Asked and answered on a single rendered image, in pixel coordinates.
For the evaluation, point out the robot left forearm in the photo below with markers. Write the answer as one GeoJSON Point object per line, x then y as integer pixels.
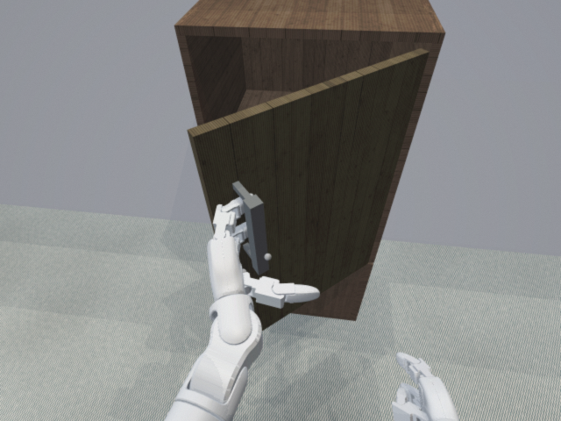
{"type": "Point", "coordinates": [215, 384]}

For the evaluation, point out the cupboard door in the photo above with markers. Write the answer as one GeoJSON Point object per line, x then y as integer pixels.
{"type": "Point", "coordinates": [322, 160]}

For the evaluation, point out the left robot hand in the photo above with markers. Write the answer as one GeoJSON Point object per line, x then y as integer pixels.
{"type": "Point", "coordinates": [225, 270]}

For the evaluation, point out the handle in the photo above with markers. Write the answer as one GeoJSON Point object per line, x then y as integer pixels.
{"type": "Point", "coordinates": [256, 228]}

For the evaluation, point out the right robot hand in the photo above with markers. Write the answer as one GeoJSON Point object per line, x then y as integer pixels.
{"type": "Point", "coordinates": [431, 402]}

